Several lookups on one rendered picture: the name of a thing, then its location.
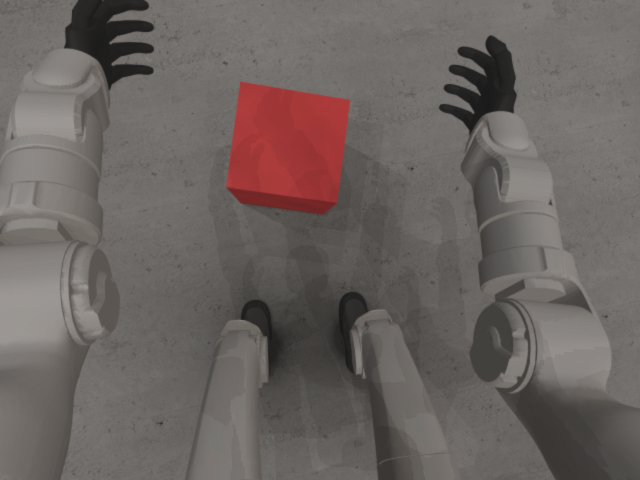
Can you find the right robot forearm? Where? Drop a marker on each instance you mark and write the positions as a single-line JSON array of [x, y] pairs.
[[523, 256]]

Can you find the left robot forearm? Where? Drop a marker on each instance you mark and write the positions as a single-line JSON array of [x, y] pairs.
[[52, 153]]

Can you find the robot right shin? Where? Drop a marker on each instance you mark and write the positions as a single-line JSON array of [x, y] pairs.
[[375, 315]]

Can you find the robot right upper arm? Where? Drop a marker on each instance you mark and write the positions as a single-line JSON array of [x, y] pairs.
[[550, 364]]

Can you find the robot left hand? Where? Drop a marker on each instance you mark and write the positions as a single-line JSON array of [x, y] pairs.
[[90, 33]]

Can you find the robot left upper arm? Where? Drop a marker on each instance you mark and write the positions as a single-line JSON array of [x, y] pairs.
[[56, 299]]

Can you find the robot right hand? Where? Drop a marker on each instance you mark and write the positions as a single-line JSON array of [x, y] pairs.
[[497, 89]]

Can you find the robot right thigh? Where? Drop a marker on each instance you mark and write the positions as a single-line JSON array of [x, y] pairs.
[[410, 443]]

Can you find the carton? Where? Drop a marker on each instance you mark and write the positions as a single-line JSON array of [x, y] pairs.
[[287, 148]]

